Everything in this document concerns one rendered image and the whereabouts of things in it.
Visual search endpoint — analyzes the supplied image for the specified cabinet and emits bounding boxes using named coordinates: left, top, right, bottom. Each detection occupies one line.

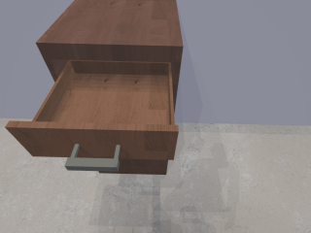
left=36, top=0, right=184, bottom=175

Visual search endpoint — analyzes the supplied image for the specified handle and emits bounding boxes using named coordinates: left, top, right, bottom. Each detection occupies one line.
left=64, top=144, right=121, bottom=172

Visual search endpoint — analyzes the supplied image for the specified drawer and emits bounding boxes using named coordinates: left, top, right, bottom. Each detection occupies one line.
left=5, top=59, right=179, bottom=160

